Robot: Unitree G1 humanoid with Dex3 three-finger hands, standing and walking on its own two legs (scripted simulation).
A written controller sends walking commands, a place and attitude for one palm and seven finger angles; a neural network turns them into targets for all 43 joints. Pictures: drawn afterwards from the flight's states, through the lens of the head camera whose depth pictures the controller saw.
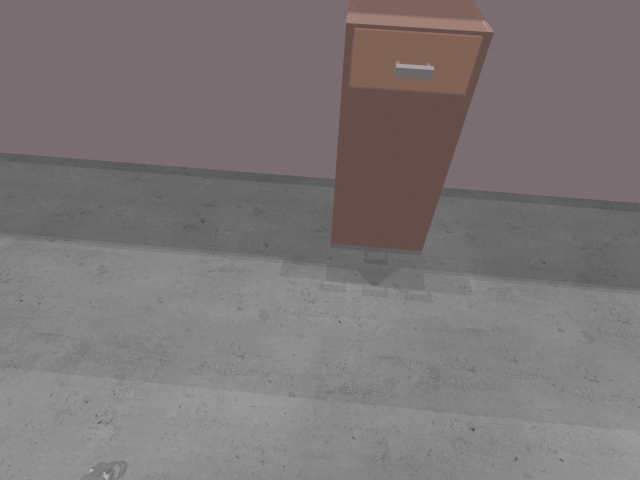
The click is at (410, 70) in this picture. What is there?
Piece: drawer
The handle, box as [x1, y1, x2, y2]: [394, 60, 433, 79]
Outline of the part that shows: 396,60 394,72 395,76 431,79 433,67 428,62 426,62 425,66 400,64 398,60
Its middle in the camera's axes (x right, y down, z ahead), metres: +0.26 -0.48 +1.09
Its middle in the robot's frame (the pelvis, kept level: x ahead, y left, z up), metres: +1.16 -0.20 +0.03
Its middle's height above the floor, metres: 0.80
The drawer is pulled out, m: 0.00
